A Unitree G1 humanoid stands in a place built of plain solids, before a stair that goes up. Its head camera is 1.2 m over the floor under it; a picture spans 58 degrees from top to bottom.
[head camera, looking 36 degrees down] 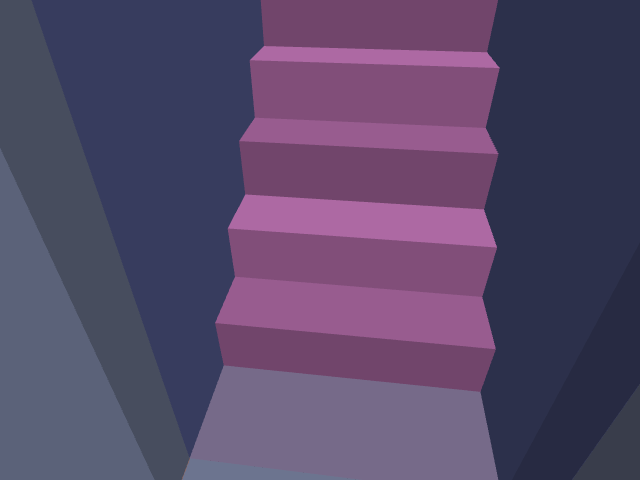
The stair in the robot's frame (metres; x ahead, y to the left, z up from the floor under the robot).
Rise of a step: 0.21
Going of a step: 0.22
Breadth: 0.84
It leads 7 degrees to the right of straight ahead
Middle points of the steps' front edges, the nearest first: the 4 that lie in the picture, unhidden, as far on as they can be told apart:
0.88 -0.09 0.21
1.10 -0.12 0.41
1.32 -0.15 0.62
1.54 -0.17 0.82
